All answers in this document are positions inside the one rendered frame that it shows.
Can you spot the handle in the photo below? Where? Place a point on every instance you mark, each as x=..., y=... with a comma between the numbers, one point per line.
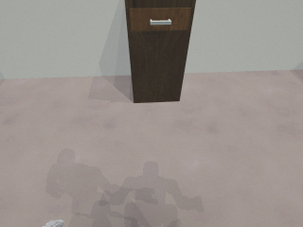
x=160, y=22

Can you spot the cabinet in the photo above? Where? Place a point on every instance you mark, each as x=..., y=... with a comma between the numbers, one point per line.
x=158, y=57

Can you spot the drawer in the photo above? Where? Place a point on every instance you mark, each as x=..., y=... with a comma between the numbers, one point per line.
x=140, y=18

